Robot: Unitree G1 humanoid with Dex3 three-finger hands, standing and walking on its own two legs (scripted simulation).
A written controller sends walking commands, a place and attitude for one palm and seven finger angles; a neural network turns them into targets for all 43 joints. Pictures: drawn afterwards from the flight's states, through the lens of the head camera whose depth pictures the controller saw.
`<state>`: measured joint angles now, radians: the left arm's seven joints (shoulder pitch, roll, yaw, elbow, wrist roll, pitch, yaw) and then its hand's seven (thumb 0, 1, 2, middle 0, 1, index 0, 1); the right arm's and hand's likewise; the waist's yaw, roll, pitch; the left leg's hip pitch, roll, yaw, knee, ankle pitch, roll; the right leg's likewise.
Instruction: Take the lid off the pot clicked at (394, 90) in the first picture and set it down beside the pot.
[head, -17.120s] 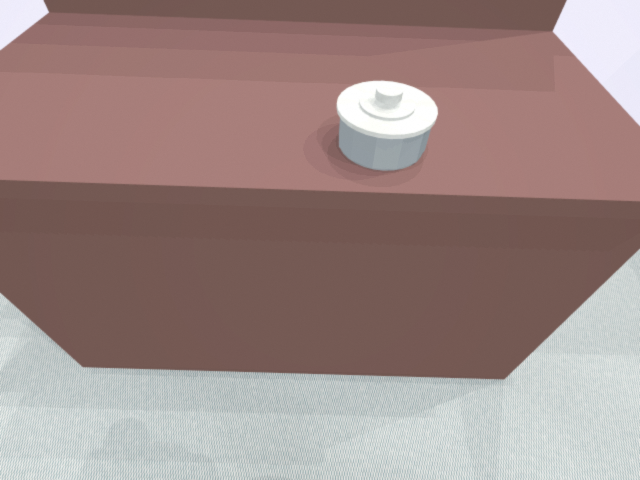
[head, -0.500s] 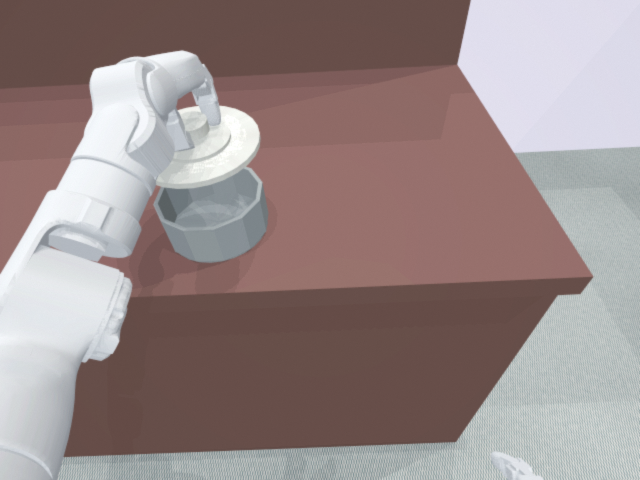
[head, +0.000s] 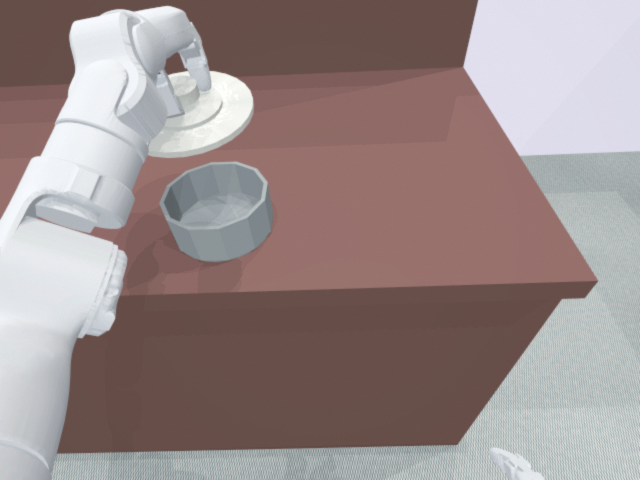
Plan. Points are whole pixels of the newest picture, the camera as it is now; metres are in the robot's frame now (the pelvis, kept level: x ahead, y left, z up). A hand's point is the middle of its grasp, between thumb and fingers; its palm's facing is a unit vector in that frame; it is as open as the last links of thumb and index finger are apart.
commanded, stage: lift the lid straight up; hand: left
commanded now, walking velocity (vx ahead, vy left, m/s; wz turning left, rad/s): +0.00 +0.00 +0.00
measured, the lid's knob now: (179, 91) +0.48 +0.18 +0.27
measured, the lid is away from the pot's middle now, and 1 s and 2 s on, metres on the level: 0.01 0.08 0.18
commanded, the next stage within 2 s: move the lid sideways beside the pot in 0.38 s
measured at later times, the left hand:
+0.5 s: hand (166, 74) +0.45 +0.17 +0.31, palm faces -0.17 -0.14 -0.98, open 7.5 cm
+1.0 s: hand (109, 82) +0.45 +0.24 +0.30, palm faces -0.14 -0.11 -0.98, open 7.5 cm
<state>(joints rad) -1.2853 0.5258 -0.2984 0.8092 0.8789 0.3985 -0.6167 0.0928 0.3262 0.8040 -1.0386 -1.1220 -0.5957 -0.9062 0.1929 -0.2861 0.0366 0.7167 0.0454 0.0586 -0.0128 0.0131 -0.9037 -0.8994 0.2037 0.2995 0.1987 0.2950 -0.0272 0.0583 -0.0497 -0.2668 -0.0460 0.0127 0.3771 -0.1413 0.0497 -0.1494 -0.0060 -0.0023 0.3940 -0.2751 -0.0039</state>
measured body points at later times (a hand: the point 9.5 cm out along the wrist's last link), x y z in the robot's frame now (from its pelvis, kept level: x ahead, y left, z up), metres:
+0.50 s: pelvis +0.00 +0.01 +0.00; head +0.00 -0.02 +0.45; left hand +0.46 +0.18 +0.36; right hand +0.13 -0.24 -0.12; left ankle +0.03 +0.09 -0.74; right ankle -0.05 -0.12 -0.74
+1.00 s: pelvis +0.01 +0.01 +0.00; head +0.02 -0.01 +0.45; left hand +0.46 +0.24 +0.35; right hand +0.13 -0.25 -0.12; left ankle +0.03 +0.09 -0.74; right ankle -0.04 -0.12 -0.74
